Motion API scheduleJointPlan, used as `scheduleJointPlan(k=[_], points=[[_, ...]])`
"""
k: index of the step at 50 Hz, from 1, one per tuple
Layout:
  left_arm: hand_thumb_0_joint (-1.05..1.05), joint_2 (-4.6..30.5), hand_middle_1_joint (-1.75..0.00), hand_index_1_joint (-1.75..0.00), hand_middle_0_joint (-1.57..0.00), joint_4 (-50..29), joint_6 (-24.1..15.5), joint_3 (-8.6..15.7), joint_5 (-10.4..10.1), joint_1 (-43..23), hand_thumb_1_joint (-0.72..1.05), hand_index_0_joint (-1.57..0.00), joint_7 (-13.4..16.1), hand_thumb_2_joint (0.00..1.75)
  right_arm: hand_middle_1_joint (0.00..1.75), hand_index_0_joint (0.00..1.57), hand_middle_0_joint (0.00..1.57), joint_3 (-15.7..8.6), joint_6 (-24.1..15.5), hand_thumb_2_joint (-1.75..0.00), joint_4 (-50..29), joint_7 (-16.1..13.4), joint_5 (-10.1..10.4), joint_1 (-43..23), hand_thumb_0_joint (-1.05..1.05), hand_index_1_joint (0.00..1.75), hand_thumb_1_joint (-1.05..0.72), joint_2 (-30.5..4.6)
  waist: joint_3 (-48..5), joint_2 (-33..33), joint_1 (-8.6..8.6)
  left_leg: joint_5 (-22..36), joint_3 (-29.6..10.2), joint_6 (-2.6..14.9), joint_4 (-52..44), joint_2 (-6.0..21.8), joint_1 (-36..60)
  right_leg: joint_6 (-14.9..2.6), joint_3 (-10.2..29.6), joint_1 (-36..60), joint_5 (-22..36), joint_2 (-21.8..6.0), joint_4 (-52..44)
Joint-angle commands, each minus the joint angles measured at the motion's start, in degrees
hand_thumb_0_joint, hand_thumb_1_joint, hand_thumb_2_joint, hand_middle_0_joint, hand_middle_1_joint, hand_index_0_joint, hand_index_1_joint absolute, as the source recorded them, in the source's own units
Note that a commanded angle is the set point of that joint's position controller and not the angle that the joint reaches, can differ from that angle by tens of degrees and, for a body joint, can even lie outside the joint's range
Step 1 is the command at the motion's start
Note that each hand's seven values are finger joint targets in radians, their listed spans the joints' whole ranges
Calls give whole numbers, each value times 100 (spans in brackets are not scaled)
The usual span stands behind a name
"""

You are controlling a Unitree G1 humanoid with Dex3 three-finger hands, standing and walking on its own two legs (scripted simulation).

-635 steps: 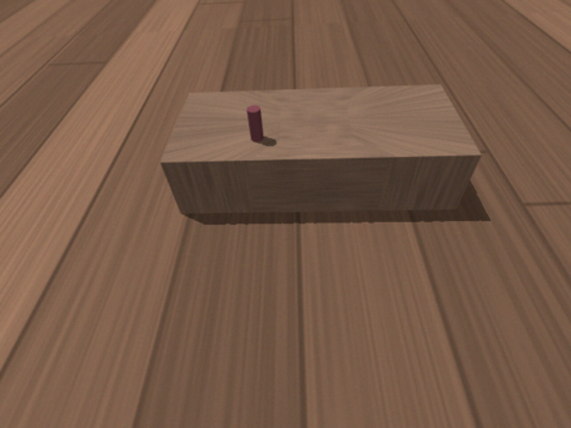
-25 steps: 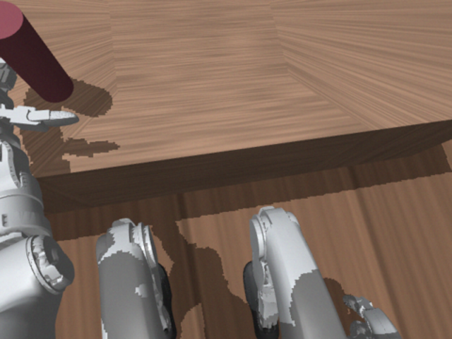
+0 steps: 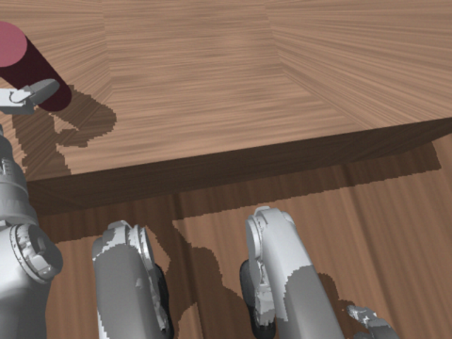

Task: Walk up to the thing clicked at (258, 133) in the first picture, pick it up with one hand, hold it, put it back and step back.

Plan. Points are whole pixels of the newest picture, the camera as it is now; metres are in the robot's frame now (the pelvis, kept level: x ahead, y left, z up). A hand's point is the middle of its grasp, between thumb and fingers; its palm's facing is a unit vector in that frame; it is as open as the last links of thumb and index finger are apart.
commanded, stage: settle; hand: left
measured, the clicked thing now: (31, 74) +0.53 +0.28 +0.00
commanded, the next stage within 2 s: lift in 1.48 s
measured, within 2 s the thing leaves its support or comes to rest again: leaves its support in 0.34 s
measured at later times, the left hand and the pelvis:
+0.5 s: hand out of the picture +0.53 +0.30 +0.06, palm faces +0.28 -0.96 -0.02, open 9.6 cm; pelvis +0.01 +0.00 +0.03, yaw +1 degrees
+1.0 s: hand out of the picture +0.52 +0.31 +0.10, palm faces +0.28 -0.96 -0.02, open 9.6 cm; pelvis +0.02 +0.01 +0.08, yaw +2 degrees
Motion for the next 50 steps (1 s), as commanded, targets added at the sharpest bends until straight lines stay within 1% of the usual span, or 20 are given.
scheduleJointPlan(k=[1, 5, 8, 10, 13, 15, 17, 19, 22, 25, 29, 31, 34, 36, 39, 43, 46, 48, 49, 50], points=[[0, 1309, -138, -139, -138, -942, -323, -41, 2, -1843, 15, -138, 6, 120, 30, 20, 20, -388, -27, -90, -153, -94, 0, 1013, 0, 30, -91, -1196, -3653, 1192, -66, 713, 293, 239, -1090, -177, 3088, -188, -182, 1403, 1366, 168, -1613], [0, 1406, -145, -146, -142, -1197, -303, 11, 21, -1824, 16, -142, -14, 128, 30, 20, 20, -423, 2, -90, -157, -75, -2, 1054, 0, 30, -91, -1240, -3993, 1501, 71, 841, 241, 197, -1205, -163, 3564, -222, -206, 1405, 1427, 149, -1527], [0, 1442, -150, -152, -145, -1482, -288, 15, -14, -2037, 12, -145, 11, 132, 30, 20, 20, -419, 26, -90, -185, -82, 13, 1040, 0, 30, -91, -1213, -4139, 1472, 44, 1011, 238, 205, -1211, -165, 3601, -213, -205, 1533, 1571, 148, -1545], [0, 1532, -153, -155, -146, -1693, -252, 98, -50, -2120, 6, -146, 67, 134, 30, 20, 20, -445, 33, -90, -208, -87, 37, 1045, 0, 30, -91, -1209, -4355, 1469, 143, 1052, 279, 217, -1248, -176, 3745, -207, -162, 1668, 1600, 151, -1634], [0, 1580, -154, -156, -147, -1995, -212, 45, -44, -2314, 2, -147, 115, 134, 30, 20, 20, -492, 50, -90, -171, -114, 55, 1089, 0, 30, -92, -1208, -4471, 1562, 93, 1026, 284, 228, -1320, -174, 3903, -196, -119, 1748, 1588, 145, -1768], [0, 1825, -154, -156, -145, -2301, -214, 175, -68, -2437, -2, -146, 179, 133, 30, 20, 20, -495, 48, -90, -154, -139, 66, 1133, 0, 30, -92, -1175, -4672, 1489, 147, 1181, 373, 265, -1291, -193, 3806, -154, 3, 2165, 1776, 137, -1924], [0, 1792, -155, -158, -145, -2467, -197, 197, -118, -2482, -9, -145, 198, 134, 30, 20, 20, -525, 34, -90, -144, -155, 95, 1149, 0, 30, -92, -1139, -4794, 1510, 170, 1077, 360, 271, -1452, -194, 3993, -164, 40, 2209, 1646, 126, -2053], [0, 1600, -156, -158, -144, -2434, -144, -2, -107, -2494, -11, -144, 183, 134, 30, 20, 20, -552, 22, -91, -96, -187, 115, 1159, 0, 30, -93, -1107, -4693, 1658, 112, 1017, 342, 262, -1581, -191, 4160, -180, 55, 2127, 1589, 116, -2162], [0, 1762, -156, -158, -144, -2321, -107, 150, -72, -2329, -8, -144, 273, 135, 30, 20, 20, -532, 7, -90, -53, -219, 130, 1173, 0, 30, -92, -1081, -4604, 1532, 150, 1143, 320, 276, -1680, -189, 4188, -187, 50, 2208, 1693, 112, -2242], [0, 1367, -157, -159, -144, -1886, -14, -60, -80, -2136, -6, -145, 252, 137, 30, 20, 20, -558, -20, -90, -28, -230, 171, 1117, 0, 30, -91, -1066, -4144, 1544, 130, 875, 219, 242, -1963, -180, 4379, -238, 8, 1805, 1413, 96, -2337], [0, 1362, -158, -160, -144, -1627, -41, -16, -81, -2001, -3, -146, 248, 139, 30, 20, 20, -570, -58, -90, -58, -242, 207, 1114, 0, 30, -90, -1042, -3796, 1134, 77, 756, 264, 285, -2087, -215, 3988, -203, 38, 2057, 1380, 92, -2566], [0, 1245, -158, -159, -145, -1561, -42, -108, -103, -1963, -2, -146, 172, 138, 30, 20, 20, -597, -87, -90, -86, -241, 228, 1122, 0, 30, -90, -1048, -3835, 1150, 73, 764, 259, 282, -2186, -212, 4156, -211, 47, 2057, 1371, 86, -2647], [0, 1425, -156, -157, -143, -1644, -56, -13, -81, -1984, -1, -144, 144, 137, 30, 20, 20, -642, -101, -90, -90, -239, 234, 1149, 0, 30, -90, -1109, -4112, 1303, 189, 1043, 227, 269, -2293, -201, 4611, -233, 48, 2127, 1564, 69, -2642], [0, 1299, -157, -158, -144, -1786, -74, -96, -127, -2207, 1, -146, 117, 138, 30, 20, 20, -634, -117, -90, -77, -228, 236, 1179, 0, 30, -90, -1093, -4186, 1443, 137, 1219, 182, 250, -2331, -195, 4821, -246, 33, 2077, 1680, 59, -2626], [0, 1542, -157, -158, -144, -1855, -113, 32, -91, -2217, 6, -146, 155, 139, 30, 20, 20, -636, -118, -90, -59, -236, 231, 1206, 0, 30, -90, -1092, -4246, 1504, 190, 1226, 181, 246, -2426, -205, 4956, -239, 65, 2143, 1651, 48, -2748], [0, 1419, -158, -159, -144, -1963, -153, -59, -135, -2321, 4, -145, 145, 140, 30, 20, 20, -624, -129, -90, -54, -231, 223, 1265, 0, 30, -90, -1059, -4477, 1455, 171, 1451, 279, 286, -2461, -238, 5066, -216, 120, 2525, 1858, 50, -2910], [0, 1385, -157, -159, -143, -1702, -123, -79, -74, -2066, 6, -144, 129, 141, 30, 20, 20, -651, -141, -90, -48, -236, 219, 1208, 0, 30, -90, -1078, -4401, 1434, 211, 1501, 244, 283, -2506, -221, 5239, -228, 116, 2404, 1847, 48, -2937], [0, 1472, -158, -159, -144, -2122, -181, -36, -105, -2424, 9, -145, 172, 142, 30, 20, 20, -651, -127, -90, -57, -235, 215, 1243, 0, 30, -89, -1063, -4622, 1561, 231, 1521, 220, 254, -2612, -234, 5431, -241, 119, 2468, 1849, 36, -2989], [0, 1513, -158, -159, -143, -2019, -172, -12, -108, -2386, 8, -145, 181, 142, 30, 20, 20, -632, -122, -90, -39, -245, 224, 1195, 0, 30, -89, -1053, -4460, 1595, 253, 1363, 201, 239, -2704, -233, 5427, -246, 118, 2404, 1724, 30, -3031], [0, 1270, -159, -160, -143, -1718, -137, -153, -104, -2231, 9, -145, 174, 143, 30, 20, 20, -623, -124, -90, -37, -236, 229, 1214, 0, 30, -89, -1043, -4304, 1509, 158, 1333, 180, 247, -2730, -234, 5403, -240, 104, 2392, 1712, 23, -3068]])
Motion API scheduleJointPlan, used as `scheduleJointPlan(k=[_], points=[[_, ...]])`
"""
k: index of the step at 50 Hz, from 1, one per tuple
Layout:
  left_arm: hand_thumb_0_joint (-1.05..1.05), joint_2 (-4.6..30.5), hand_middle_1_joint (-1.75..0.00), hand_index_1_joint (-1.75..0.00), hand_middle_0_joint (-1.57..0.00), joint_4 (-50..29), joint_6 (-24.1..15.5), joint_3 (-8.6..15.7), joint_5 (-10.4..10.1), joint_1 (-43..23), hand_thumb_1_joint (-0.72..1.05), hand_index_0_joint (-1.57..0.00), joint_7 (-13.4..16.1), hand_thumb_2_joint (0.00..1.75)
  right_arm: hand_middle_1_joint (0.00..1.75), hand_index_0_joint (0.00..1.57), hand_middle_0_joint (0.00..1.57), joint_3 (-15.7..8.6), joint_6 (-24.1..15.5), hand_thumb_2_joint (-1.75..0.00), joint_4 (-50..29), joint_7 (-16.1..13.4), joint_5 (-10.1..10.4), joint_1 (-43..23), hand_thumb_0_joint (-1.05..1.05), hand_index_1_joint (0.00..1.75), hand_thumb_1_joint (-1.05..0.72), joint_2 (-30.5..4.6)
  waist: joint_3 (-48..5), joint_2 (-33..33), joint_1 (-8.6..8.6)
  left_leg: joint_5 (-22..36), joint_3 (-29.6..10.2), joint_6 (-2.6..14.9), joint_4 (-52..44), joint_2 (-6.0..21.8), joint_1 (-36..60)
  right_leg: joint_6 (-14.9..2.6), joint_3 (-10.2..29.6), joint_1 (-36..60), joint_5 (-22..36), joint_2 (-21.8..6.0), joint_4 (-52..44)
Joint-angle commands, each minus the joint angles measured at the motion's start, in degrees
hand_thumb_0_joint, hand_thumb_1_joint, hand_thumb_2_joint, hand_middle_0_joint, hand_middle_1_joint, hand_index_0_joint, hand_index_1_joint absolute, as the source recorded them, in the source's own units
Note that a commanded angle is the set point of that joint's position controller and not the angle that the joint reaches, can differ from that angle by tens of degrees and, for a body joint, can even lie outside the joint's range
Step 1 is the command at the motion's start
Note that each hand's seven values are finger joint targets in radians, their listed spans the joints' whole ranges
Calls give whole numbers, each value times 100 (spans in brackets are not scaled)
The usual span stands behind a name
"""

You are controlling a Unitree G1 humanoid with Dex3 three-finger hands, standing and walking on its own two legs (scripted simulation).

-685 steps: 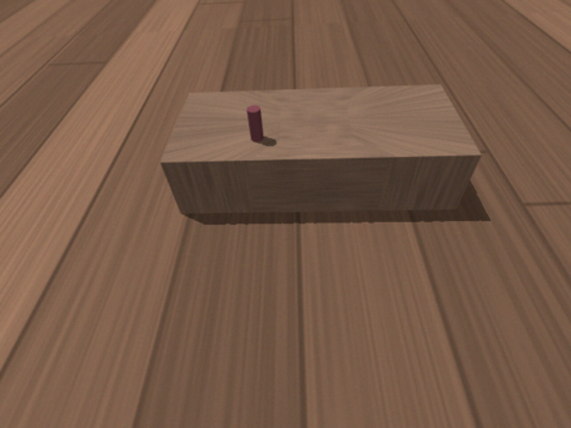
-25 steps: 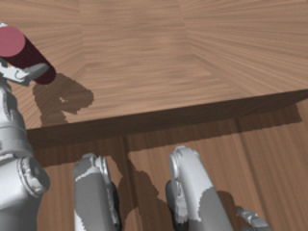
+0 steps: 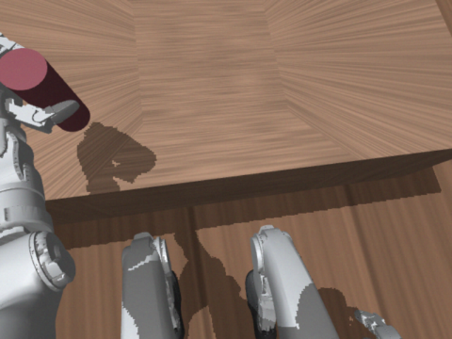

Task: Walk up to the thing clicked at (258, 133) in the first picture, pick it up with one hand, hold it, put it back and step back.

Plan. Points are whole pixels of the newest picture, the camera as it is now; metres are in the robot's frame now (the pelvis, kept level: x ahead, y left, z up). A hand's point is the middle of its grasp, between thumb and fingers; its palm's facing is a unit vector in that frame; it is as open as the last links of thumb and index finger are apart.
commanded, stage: settle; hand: left
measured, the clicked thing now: (52, 96) +0.51 +0.27 +0.00
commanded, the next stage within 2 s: lift in 0.48 s
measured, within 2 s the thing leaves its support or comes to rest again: neither
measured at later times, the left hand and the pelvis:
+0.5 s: hand (23, 70) +0.52 +0.29 +0.05, palm faces +0.25 -0.97 -0.01, open 9.6 cm; pelvis +0.01 +0.00 +0.03, yaw +1 degrees
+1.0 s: hand (5, 66) +0.49 +0.28 +0.09, palm faces +0.25 -0.97 -0.01, open 9.6 cm; pelvis +0.01 +0.01 +0.07, yaw +2 degrees
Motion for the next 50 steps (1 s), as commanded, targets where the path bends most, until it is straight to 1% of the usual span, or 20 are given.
scheduleJointPlan(k=[1, 2, 3, 6, 8, 14, 17, 22, 25, 29, 30, 33, 36, 37, 41, 43, 45, 47, 49, 50], points=[[0, 1564, -159, -160, -143, -1241, -526, 88, -172, -2332, 9, -144, 38, 143, 30, 20, 20, -362, -36, -90, -142, -110, 32, 1073, 0, 30, -90, -1104, -3881, 1201, -28, 1250, -111, 240, -1176, -217, 3825, -242, -22, 1178, 1596, 117, -1549], [0, 1818, -158, -159, -142, -1448, -565, 240, -184, -2408, 9, -144, 68, 143, 30, 20, 20, -369, -39, -90, -146, -126, 39, 1041, 0, 30, -90, -1115, -3924, 1109, 51, 1195, -64, 254, -1188, -219, 3748, -228, 18, 1295, 1574, 121, -1630], [0, 1799, -158, -159, -142, -1253, -566, 284, -196, -2272, 9, -143, 82, 143, 30, 20, 20, -359, -40, -90, -126, -135, 37, 1043, 0, 30, -89, -1086, -3870, 1077, 62, 1246, -12, 274, -1159, -236, 3662, -215, 48, 1415, 1623, 120, -1656], [0, 1562, -156, -157, -140, -1395, -593, 56, -200, -2389, 7, -141, 33, 141, 30, 20, 20, -354, -63, -90, -150, -105, 24, 1046, 0, 30, -90, -1057, -4038, 1143, 9, 1501, 8, 280, -1172, -237, 3878, -219, 45, 1530, 1821, 123, -1682], [0, 1772, -155, -156, -140, -1341, -578, 181, -166, -2329, 8, -141, 54, 140, 30, 20, 20, -364, -57, -90, -130, -117, 26, 1041, 0, 30, -89, -1101, -4004, 1211, 78, 1564, -15, 271, -1233, -227, 4055, -238, 42, 1465, 1832, 123, -1708], [0, 1489, -156, -157, -139, -1199, -586, 68, -171, -2264, 11, -140, 43, 143, 30, 20, 20, -371, -46, -90, -147, -87, 16, 1018, 0, 30, -89, -1095, -3862, 1278, 30, 1648, -159, 221, -1395, -207, 4317, -264, -26, 1253, 1800, 93, -1671], [0, 1696, -156, -157, -139, -1517, -647, 180, -168, -2456, 13, -141, 93, 144, 30, 20, 20, -348, -20, -90, -181, -96, 15, 1032, 0, 30, -89, -1066, -3973, 1273, 66, 1520, -134, 220, -1492, -221, 4293, -254, 7, 1494, 1774, 86, -1795], [0, 1365, -155, -156, -138, -1211, -604, 1, -206, -2170, 10, -139, 79, 143, 30, 20, 20, -368, -58, -90, -159, -85, 21, 1036, 0, 30, -89, -1059, -3918, 1120, 19, 1731, -38, 278, -1435, -246, 4273, -228, 44, 1669, 1978, 102, -1907], [0, 1559, -155, -156, -138, -1471, -650, 52, -149, -2333, 13, -139, 98, 143, 30, 20, 20, -382, -36, -90, -185, -78, 21, 1045, 0, 30, -89, -1072, -4165, 1343, 102, 1844, -85, 239, -1526, -237, 4570, -261, 23, 1701, 2007, 88, -1886], [0, 1481, -157, -158, -139, -1393, -683, 96, -160, -2246, 15, -140, 146, 147, 30, 20, 20, -374, -23, -90, -165, -76, 30, 1072, 0, 30, -89, -1047, -3946, 1225, 72, 1645, -154, 222, -1645, -228, 4511, -259, -5, 1621, 1837, 90, -1924], [0, 1391, -158, -157, -140, -1262, -683, 52, -157, -2158, 13, -144, 139, 139, 30, 20, 20, -364, -35, -90, -156, -79, 22, 1057, 0, 30, -91, -1032, -3828, 1203, 44, 1615, -145, 228, -1657, -234, 4457, -253, 6, 1591, 1807, 81, -1960], [0, 1598, -160, -159, -143, -1695, -751, 156, -198, -2332, 8, -146, 123, 138, 30, 20, 20, -376, -33, -91, -219, -76, 30, 1051, 0, 30, -92, -1044, -4230, 1328, 126, 1782, -103, 230, -1674, -244, 4697, -249, 25, 1843, 1949, 90, -2017], [0, 1342, -159, -158, -141, -1688, -706, -30, -176, -2239, 5, -145, 109, 138, 30, 20, 20, -381, -44, -91, -269, -68, 37, 1005, 0, 30, -92, -1034, -4215, 1378, 127, 1796, -117, 206, -1798, -241, 4861, -264, 20, 1880, 1964, 71, -2082], [0, 1257, -159, -157, -141, -1409, -660, -17, -180, -1995, 5, -144, 116, 137, 30, 20, 20, -398, -38, -90, -237, -66, 40, 1001, 0, 30, -92, -1050, -4055, 1347, 129, 1763, -178, 186, -1885, -228, 4930, -266, 2, 1757, 1874, 65, -2096], [0, 1363, -157, -155, -139, -1864, -657, 65, -222, -1992, 9, -143, 150, 136, 30, 20, 20, -413, -39, -90, -244, -88, 67, 1003, 0, 30, -92, -1013, -4284, 1243, 207, 1852, -95, 214, -1984, -253, 5078, -239, 33, 2195, 2020, 78, -2346], [0, 1033, -157, -155, -138, -1835, -614, -124, -273, -1832, 9, -142, 143, 136, 30, 20, 20, -400, -68, -90, -280, -93, 75, 945, 0, 30, -92, -972, -4046, 1169, 142, 1784, -82, 213, -2075, -253, 5060, -227, 30, 2279, 2000, 80, -2456], [0, 1160, -155, -153, -137, -1964, -581, -9, -281, -1659, 8, -141, 221, 135, 30, 20, 20, -439, -91, -90, -279, -122, 102, 907, 0, 30, -92, -975, -4096, 1075, 231, 1703, -27, 224, -2196, -266, 5110, -207, 74, 2559, 2002, 77, -2653], [0, 784, -152, -151, -135, -2014, -580, -213, -331, -1499, 8, -139, 234, 133, 30, 20, 20, -415, -127, -90, -287, -129, 117, 865, 0, 30, -92, -904, -3883, 915, 151, 1712, 18, 240, -2275, -276, 5016, -188, 89, 2749, 2073, 76, -2799], [0, 791, -152, -151, -135, -2110, -551, -160, -329, -1316, 7, -139, 289, 132, 30, 20, 20, -456, -150, -90, -308, -147, 130, 824, 0, 30, -92, -919, -4107, 1020, 269, 1827, 9, 220, -2443, -290, 5379, -204, 77, 2949, 2155, 62, -2909], [0, 720, -152, -151, -134, -2061, -524, -269, -302, -1143, 5, -138, 299, 132, 30, 20, 20, -455, -164, -90, -315, -148, 138, 799, 0, 30, -91, -915, -3853, 1041, 266, 1746, -33, 194, -2584, -274, 5470, -218, 50, 2880, 2054, 72, -2954]])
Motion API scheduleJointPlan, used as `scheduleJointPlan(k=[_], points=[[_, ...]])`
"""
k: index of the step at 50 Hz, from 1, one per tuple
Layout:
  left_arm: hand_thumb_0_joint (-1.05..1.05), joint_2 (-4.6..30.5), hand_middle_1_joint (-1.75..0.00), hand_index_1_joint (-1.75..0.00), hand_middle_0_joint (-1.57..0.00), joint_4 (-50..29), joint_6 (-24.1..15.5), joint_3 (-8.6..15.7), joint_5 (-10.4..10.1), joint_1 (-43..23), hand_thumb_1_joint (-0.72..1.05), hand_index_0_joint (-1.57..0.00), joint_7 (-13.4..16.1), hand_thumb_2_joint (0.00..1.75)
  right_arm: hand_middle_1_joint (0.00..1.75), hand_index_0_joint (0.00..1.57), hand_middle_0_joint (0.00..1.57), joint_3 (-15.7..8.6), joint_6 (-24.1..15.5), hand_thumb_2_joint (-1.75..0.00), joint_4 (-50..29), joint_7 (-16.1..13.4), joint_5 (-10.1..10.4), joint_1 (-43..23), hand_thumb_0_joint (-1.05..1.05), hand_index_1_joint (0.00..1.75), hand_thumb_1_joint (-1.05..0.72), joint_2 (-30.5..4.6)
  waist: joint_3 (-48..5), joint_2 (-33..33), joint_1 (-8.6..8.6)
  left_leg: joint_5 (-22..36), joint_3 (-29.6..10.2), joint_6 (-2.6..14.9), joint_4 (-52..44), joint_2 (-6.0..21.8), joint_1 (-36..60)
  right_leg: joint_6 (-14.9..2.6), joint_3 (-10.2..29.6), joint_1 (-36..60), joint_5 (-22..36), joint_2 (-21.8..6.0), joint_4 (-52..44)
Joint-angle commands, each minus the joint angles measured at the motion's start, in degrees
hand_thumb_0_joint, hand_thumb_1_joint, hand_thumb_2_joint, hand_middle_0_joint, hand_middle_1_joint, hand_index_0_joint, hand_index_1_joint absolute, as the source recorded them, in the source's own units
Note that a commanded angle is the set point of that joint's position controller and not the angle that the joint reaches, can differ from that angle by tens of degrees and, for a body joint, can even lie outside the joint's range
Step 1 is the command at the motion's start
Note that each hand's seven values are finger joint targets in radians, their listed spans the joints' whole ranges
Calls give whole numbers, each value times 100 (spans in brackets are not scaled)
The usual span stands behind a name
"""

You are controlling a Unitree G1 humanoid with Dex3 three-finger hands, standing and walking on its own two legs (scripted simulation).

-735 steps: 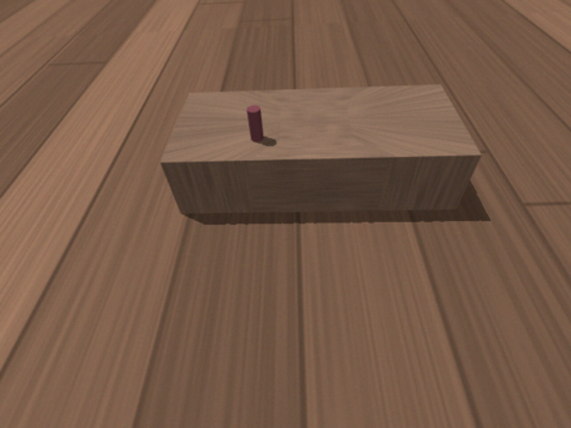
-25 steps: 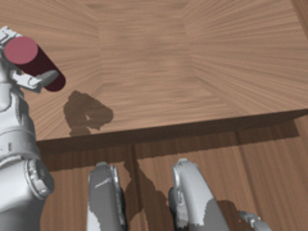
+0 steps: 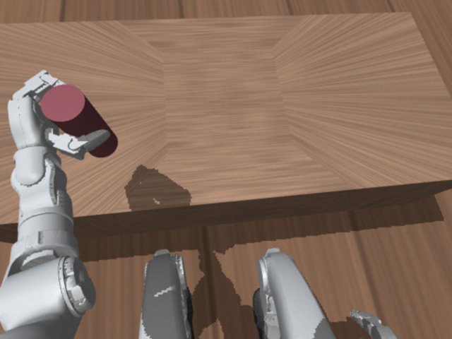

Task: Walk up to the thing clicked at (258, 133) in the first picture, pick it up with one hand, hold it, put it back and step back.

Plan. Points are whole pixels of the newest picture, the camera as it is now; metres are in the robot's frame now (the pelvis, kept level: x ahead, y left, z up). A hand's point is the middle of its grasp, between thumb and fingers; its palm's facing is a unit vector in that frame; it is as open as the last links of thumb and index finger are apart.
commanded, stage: lift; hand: left
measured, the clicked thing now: (85, 126) +0.47 +0.24 +0.00
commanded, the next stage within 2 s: hold in 1.22 s
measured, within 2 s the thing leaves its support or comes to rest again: neither
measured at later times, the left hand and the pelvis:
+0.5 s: hand (36, 117) +0.41 +0.24 +0.14, palm faces +0.23 -0.97 -0.01, open 9.6 cm; pelvis +0.02 +0.00 +0.10, yaw +4 degrees
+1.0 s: hand (30, 115) +0.38 +0.21 +0.18, palm faces +0.20 -0.98 +0.00, open 9.6 cm; pelvis +0.04 +0.00 +0.15, yaw +5 degrees
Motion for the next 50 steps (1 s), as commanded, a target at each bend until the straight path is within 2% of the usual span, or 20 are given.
scheduleJointPlan(k=[1, 3, 4, 9, 13, 19, 20, 24, 25, 30, 31, 32, 33, 36, 40, 43, 45, 46, 48, 50], points=[[0, 1280, -152, -150, -134, -1738, -485, -70, -140, -2025, 9, -138, 94, 133, 30, 20, 20, -412, -147, -90, -320, -126, 62, 806, 0, 30, -91, -1067, -3740, 964, 49, 1721, -185, 157, -1363, -209, 4091, -269, 29, 1384, 1912, 114, -1591], [0, 1200, -153, -151, -134, -1606, -473, 16, -191, -1689, 10, -138, 162, 134, 30, 20, 20, -418, -156, -90, -299, -142, 76, 743, 0, 30, -91, -1059, -3503, 918, 133, 1745, -238, 121, -1561, -202, 4267, -275, 1, 1379, 1861, 106, -1681], [0, 1276, -154, -152, -135, -2176, -528, 20, -225, -1935, 11, -139, 191, 135, 30, 20, 20, -412, -178, -90, -352, -145, 97, 720, 0, 30, -91, -1040, -3681, 1032, 175, 1854, -242, 104, -1660, -202, 4444, -284, -8, 1551, 1958, 113, -1742], [0, 814, -156, -155, -138, -2104, -458, -176, -276, -1224, 9, -141, 265, 138, 30, 20, 20, -463, -240, -90, -311, -170, 128, 674, 0, 30, -91, -1009, -3293, 763, 169, 1919, -163, 117, -2083, -243, 4702, -256, 27, 2113, 2111, 106, -2234], [0, 426, -158, -157, -140, -2413, -406, -598, -299, -883, 9, -144, 306, 140, 30, 20, 20, -483, -290, -90, -316, -189, 179, 624, 0, 30, -91, -961, -2933, 598, 139, 1805, -66, 119, -2460, -284, 5019, -239, 60, 2568, 2108, 104, -2691], [0, 86, -159, -159, -142, -2579, -348, -761, -396, -313, 6, -145, 380, 141, 30, 20, 20, -485, -358, -90, -389, -235, 246, 500, 0, 30, -91, -931, -2276, 416, 199, 1500, -40, 77, -3118, -325, 5209, -244, 62, 3114, 1963, 68, -3226], [0, 183, -159, -159, -142, -2602, -366, -640, -392, -265, 6, -145, 408, 141, 30, 20, 20, -500, -375, -90, -375, -233, 249, 508, 0, 30, -91, -938, -2264, 373, 239, 1541, -49, 76, -3176, -318, 5288, -244, 58, 3175, 1985, 69, -3257], [0, 23, -160, -161, -144, -3027, -465, -991, -362, -328, 6, -146, 367, 143, 30, 20, 20, -480, -391, -90, -482, -244, 232, 447, 0, 30, -91, -910, -2270, 584, 235, 1738, 9, 52, -3478, -340, 5801, -251, 57, 3452, 2133, 51, -3514], [0, 40, -159, -159, -144, -2932, -457, -873, -389, -253, 8, -146, 378, 142, 30, 20, 20, -493, -403, -90, -467, -255, 236, 469, 0, 30, -91, -910, -2221, 532, 269, 1753, 35, 57, -3519, -348, 5833, -245, 54, 3518, 2163, 52, -3575], [0, -189, -158, -158, -142, -2926, -537, -1011, -461, 248, 4, -145, 356, 138, 30, 20, 20, -492, -454, -90, -593, -251, 239, 293, 0, 30, -92, -881, -1858, 357, 302, 1339, 126, 48, -3885, -408, 5773, -218, 71, 3931, 1968, 31, -3932], [0, 4, -158, -158, -142, -3123, -573, -894, -462, 170, 3, -144, 366, 138, 30, 20, 20, -504, -453, -90, -584, -259, 248, 328, 0, 30, -92, -908, -1968, 387, 340, 1459, 149, 49, -3900, -407, 5898, -212, 94, 4044, 2066, 17, -3962], [0, -219, -158, -157, -141, -2728, -531, -1033, -451, 515, 5, -144, 337, 138, 30, 20, 20, -485, -437, -90, -616, -272, 236, 302, 0, 30, -92, -877, -1954, 293, 299, 1568, 149, 61, -3923, -402, 5990, -202, 94, 4110, 2164, 25, -4021], [0, -266, -156, -156, -140, -3182, -572, -1145, -486, 341, 5, -143, 331, 138, 30, 20, 20, -483, -458, -90, -644, -276, 254, 280, 0, 30, -92, -880, -1917, 286, 298, 1613, 173, 56, -3970, -403, 6077, -198, 104, 4149, 2225, 25, -4074], [0, -198, -155, -155, -139, -3043, -565, -1004, -524, 593, 3, -142, 337, 136, 30, 20, 20, -475, -475, -90, -613, -304, 253, 312, 0, 30, -92, -871, -1900, 183, 368, 1790, 185, 77, -4062, -418, 6130, -178, 122, 4443, 2392, 10, -4198], [0, -429, -152, -152, -135, -3261, -599, -1202, -509, 703, -2, -137, 380, 133, 30, 20, 20, -450, -460, -90, -656, -316, 236, 228, 0, 30, -92, -798, -1704, 174, 330, 1828, 268, 72, -4214, -435, 6267, -153, 175, 4605, 2491, -8, -4382], [0, -313, -151, -151, -134, -3274, -609, -1051, -509, 897, 2, -136, 418, 133, 30, 20, 20, -474, -451, -90, -681, -325, 231, 194, 0, 30, -91, -812, -1630, 170, 397, 1906, 254, 61, -4340, -433, 6426, -169, 138, 4686, 2516, 10, -4445], [0, -409, -150, -151, -133, -3690, -643, -1187, -539, 736, 2, -135, 428, 133, 30, 20, 20, -450, -438, -90, -674, -330, 219, 222, 0, 30, -92, -766, -1750, 216, 401, 2056, 295, 66, -4337, -445, 6492, -146, 186, 4884, 2690, -10, -4501], [0, -662, -152, -152, -134, -3115, -565, -1299, -521, 1215, 2, -136, 430, 134, 30, 20, 20, -439, -430, -90, -663, -320, 209, 213, 0, 30, -92, -750, -1667, 23, 354, 2163, 260, 78, -4345, -428, 6499, -150, 123, 4876, 2742, 20, -4483], [0, -384, -151, -151, -134, -3578, -589, -1152, -504, 1021, 2, -136, 465, 134, 30, 20, 20, -468, -424, -90, -686, -339, 214, 195, 0, 30, -92, -776, -1680, 142, 413, 2304, 320, 92, -4367, -455, 6559, -126, 199, 5037, 2941, -13, -4579], [0, -641, -153, -153, -135, -3576, -576, -1324, -519, 1158, 2, -137, 465, 136, 30, 20, 20, -469, -412, -90, -705, -315, 223, 191, 0, 30, -91, -763, -1488, 50, 411, 2271, 297, 78, -4478, -445, 6570, -149, 149, 5036, 2862, 6, -4599]])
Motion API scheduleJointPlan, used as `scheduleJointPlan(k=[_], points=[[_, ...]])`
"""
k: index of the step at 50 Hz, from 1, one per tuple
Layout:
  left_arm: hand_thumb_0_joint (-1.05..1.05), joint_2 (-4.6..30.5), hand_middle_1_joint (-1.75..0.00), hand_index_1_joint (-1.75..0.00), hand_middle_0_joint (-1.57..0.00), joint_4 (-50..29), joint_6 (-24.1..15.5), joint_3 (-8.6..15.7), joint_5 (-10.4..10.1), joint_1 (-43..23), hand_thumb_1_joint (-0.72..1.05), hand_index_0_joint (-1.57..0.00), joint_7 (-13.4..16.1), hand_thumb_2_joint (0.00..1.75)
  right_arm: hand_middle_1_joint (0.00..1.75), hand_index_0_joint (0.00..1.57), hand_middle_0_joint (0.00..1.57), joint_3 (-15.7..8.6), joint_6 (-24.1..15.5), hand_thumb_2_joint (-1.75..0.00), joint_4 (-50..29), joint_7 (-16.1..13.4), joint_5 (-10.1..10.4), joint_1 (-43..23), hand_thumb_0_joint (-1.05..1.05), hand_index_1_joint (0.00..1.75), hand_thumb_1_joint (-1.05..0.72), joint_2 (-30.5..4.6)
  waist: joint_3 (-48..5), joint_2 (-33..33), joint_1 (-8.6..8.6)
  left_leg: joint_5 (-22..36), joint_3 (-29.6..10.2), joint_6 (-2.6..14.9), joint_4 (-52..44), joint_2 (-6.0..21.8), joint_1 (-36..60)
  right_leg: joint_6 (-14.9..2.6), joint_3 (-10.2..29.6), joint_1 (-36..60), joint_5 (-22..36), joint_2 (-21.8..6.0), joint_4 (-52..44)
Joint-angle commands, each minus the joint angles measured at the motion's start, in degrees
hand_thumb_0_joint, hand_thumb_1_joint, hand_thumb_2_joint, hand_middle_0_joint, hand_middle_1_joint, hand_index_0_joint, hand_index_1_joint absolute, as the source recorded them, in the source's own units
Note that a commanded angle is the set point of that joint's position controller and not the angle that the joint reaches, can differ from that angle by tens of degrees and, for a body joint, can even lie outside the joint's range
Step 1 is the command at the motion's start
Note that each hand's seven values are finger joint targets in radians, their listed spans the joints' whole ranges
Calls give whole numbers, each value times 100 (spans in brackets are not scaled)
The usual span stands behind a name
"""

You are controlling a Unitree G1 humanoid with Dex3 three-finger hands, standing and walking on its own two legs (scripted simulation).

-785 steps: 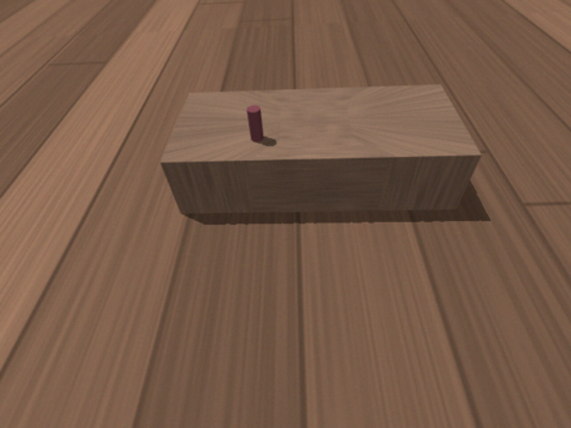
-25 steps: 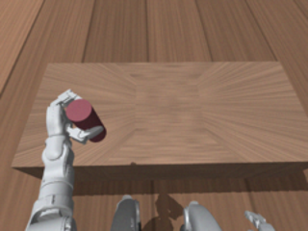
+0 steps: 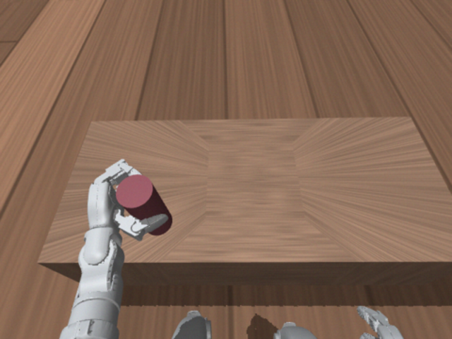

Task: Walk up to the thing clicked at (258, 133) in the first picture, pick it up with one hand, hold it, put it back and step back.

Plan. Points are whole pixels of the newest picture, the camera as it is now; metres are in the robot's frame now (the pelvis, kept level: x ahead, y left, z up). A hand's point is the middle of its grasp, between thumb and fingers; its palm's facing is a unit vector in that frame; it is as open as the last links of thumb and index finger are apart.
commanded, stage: lift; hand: left
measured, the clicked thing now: (148, 208) +0.35 +0.17 +0.02
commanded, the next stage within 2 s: hold in 0.22 s
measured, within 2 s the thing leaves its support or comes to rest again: neither
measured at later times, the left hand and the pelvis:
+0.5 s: hand (140, 195) +0.36 +0.18 +0.05, palm faces +0.13 -0.99 -0.01, open 9.6 cm; pelvis +0.01 +0.00 +0.02, yaw +0 degrees
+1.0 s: hand (139, 196) +0.34 +0.17 +0.07, palm faces +0.13 -0.99 -0.01, open 9.6 cm; pelvis +0.01 +0.00 +0.03, yaw +0 degrees
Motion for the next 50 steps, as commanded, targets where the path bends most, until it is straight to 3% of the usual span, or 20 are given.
scheduleJointPlan(k=[1, 3, 6, 7, 11, 13, 14, 16, 18, 25, 27, 28, 30, 36, 38, 42, 44, 46, 48, 50], points=[[0, 959, -151, -152, -133, -1695, -504, 263, -119, -1695, 1, -135, 66, 135, 30, 20, 20, -313, -140, -90, -592, -84, 27, 120, 0, 30, -91, -828, -2058, 265, 0, 1394, -48, 147, -798, -240, 2069, -120, 92, 527, 1869, 158, -977], [0, 773, -152, -152, -134, -1601, -473, 166, -126, -1516, 4, -136, 105, 135, 30, 20, 20, -312, -146, -90, -636, -72, 34, 92, 0, 30, -91, -816, -1909, 54, -12, 1344, -56, 144, -893, -237, 2028, -115, 53, 637, 1829, 172, -1027], [0, 912, -153, -154, -135, -1780, -494, 251, -96, -1503, 3, -137, 159, 136, 30, 20, 20, -311, -131, -90, -627, -69, 15, 102, 0, 30, -91, -786, -2037, 142, 12, 1556, -24, 164, -883, -254, 2133, -94, 92, 807, 2049, 157, -1076], [0, 672, -153, -154, -135, -1537, -461, 59, -98, -1294, 2, -137, 129, 135, 30, 20, 20, -303, -123, -90, -661, -52, 19, 87, 0, 30, -92, -790, -1963, 45, -49, 1615, -53, 163, -916, -244, 2173, -105, 59, 769, 2058, 171, -1068], [0, 769, -155, -155, -136, -2033, -526, 65, -113, -1534, 6, -138, 131, 138, 30, 20, 20, -322, -116, -90, -646, -34, 22, 113, 0, 30, -92, -811, -2021, 239, 0, 1829, -71, 133, -1000, -232, 2435, -127, 46, 825, 2160, 176, -1073], [0, 665, -155, -156, -136, -1810, -476, 46, -116, -1253, 7, -139, 140, 138, 30, 20, 20, -311, -120, -90, -678, -30, 16, 97, 0, 30, -91, -793, -1883, 83, -35, 1789, -37, 152, -1033, -246, 2362, -101, 66, 946, 2195, 177, -1164], [0, 861, -156, -156, -136, -2176, -521, 167, -112, -1521, 5, -138, 183, 139, 30, 20, 20, -313, -118, -90, -642, -40, 9, 111, 0, 30, -92, -781, -1922, 179, 29, 1752, 1, 155, -1044, -264, 2347, -85, 103, 1008, 2234, 162, -1210], [0, 508, -157, -157, -137, -1715, -464, -65, -112, -1135, 4, -139, 196, 139, 30, 20, 20, -297, -128, -90, -661, -33, 8, 76, 0, 30, -92, -771, -1755, 23, -71, 1715, -14, 157, -1090, -257, 2389, -86, 77, 996, 2169, 174, -1247], [0, 713, -153, -153, -135, -1850, -483, 103, -99, -1171, 3, -137, 220, 131, 30, 20, 20, -333, -130, -90, -670, -25, 19, 40, 0, 30, -92, -807, -1792, 87, 10, 1743, -18, 158, -1126, -258, 2434, -87, 77, 1035, 2171, 162, -1278], [0, 522, -154, -153, -135, -1774, -485, -85, -85, -1016, 3, -138, 180, 130, 30, 20, 20, -333, -116, -90, -704, 0, 25, -1, 0, 30, -92, -794, -1619, 51, -31, 1690, 3, 150, -1270, -269, 2501, -88, 64, 1111, 2127, 168, -1392], [0, 735, -154, -154, -135, -2184, -537, 95, -133, -1241, 5, -137, 199, 131, 30, 20, 20, -337, -104, -90, -680, -4, 23, 45, 0, 30, -92, -809, -1828, 160, 35, 1851, 4, 147, -1267, -270, 2631, -85, 80, 1211, 2269, 154, -1398], [0, 536, -154, -154, -135, -1773, -486, -46, -109, -885, 3, -137, 175, 131, 30, 20, 20, -320, -102, -90, -694, -3, 16, 18, 0, 30, -92, -786, -1758, 58, -5, 1889, 9, 161, -1253, -276, 2596, -73, 70, 1238, 2309, 156, -1418], [0, 705, -156, -155, -137, -2194, -538, 53, -105, -1161, 2, -139, 231, 132, 30, 20, 20, -325, -128, -90, -694, 0, 21, 0, 0, 30, -92, -781, -1659, 84, 41, 1805, 32, 156, -1302, -295, 2543, -66, 99, 1318, 2291, 138, -1442], [0, 565, -154, -154, -135, -2079, -467, -55, -64, -927, 2, -138, 278, 132, 30, 20, 20, -329, -115, -91, -655, -8, 18, 37, 0, 30, -93, -757, -1721, -48, 1, 1955, 52, 198, -1312, -292, 2627, -25, 118, 1467, 2524, 123, -1516], [0, 490, -156, -156, -137, -2102, -472, -146, -73, -932, 3, -139, 251, 134, 30, 20, 20, -329, -123, -90, -688, 7, 21, -17, 0, 30, -92, -765, -1665, 36, 2, 1996, 38, 178, -1358, -283, 2692, -49, 91, 1447, 2477, 137, -1507], [0, 610, -156, -156, -137, -2342, -487, -71, -53, -1158, 4, -140, 292, 133, 30, 20, 20, -332, -109, -90, -740, 26, 33, -59, 0, 30, -92, -779, -1504, 186, 17, 1741, 32, 136, -1513, -276, 2776, -85, 69, 1347, 2142, 148, -1588], [0, 333, -155, -155, -136, -1932, -418, -224, -70, -821, 5, -138, 274, 133, 30, 20, 20, -330, -122, -90, -733, 48, 32, -39, 0, 30, -92, -766, -1544, -56, -32, 1782, 6, 152, -1521, -262, 2765, -79, 28, 1440, 2175, 173, -1588], [0, 651, -157, -157, -137, -2242, -465, 5, -70, -1059, 5, -139, 295, 134, 30, 20, 20, -344, -138, -91, -762, 43, 42, -87, 0, 30, -93, -789, -1628, 109, 92, 1813, 46, 155, -1521, -289, 2750, -67, 84, 1567, 2256, 139, -1627], [0, 478, -156, -155, -137, -2110, -450, -162, -38, -934, 4, -139, 290, 132, 30, 20, 20, -309, -128, -90, -786, 45, 39, -86, 0, 30, -92, -753, -1408, 98, 26, 1674, 51, 136, -1604, -288, 2732, -83, 54, 1498, 2105, 153, -1655], [0, 554, -155, -155, -136, -2370, -467, -117, -59, -1051, 5, -139, 302, 132, 30, 20, 20, -311, -139, -90, -759, 37, 51, -83, 0, 30, -92, -745, -1437, 153, 41, 1539, 41, 118, -1661, -282, 2850, -93, 51, 1421, 1964, 149, -1701]])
